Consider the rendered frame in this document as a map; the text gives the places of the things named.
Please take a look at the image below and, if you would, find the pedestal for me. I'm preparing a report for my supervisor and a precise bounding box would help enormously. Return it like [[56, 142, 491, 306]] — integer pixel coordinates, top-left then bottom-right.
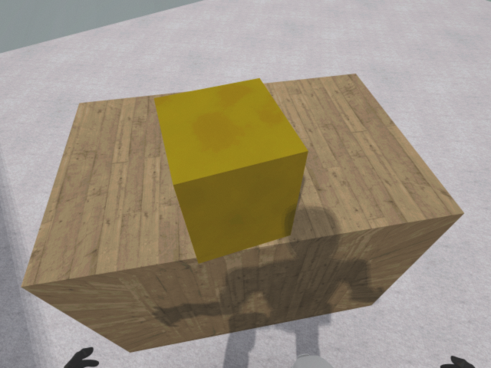
[[21, 74, 464, 353]]

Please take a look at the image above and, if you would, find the carton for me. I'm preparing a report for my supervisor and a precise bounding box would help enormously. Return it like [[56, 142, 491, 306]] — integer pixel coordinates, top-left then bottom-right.
[[154, 78, 308, 263]]

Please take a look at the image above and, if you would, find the robot left hand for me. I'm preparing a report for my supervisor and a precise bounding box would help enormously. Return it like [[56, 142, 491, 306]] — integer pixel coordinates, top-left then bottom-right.
[[64, 347, 99, 368]]

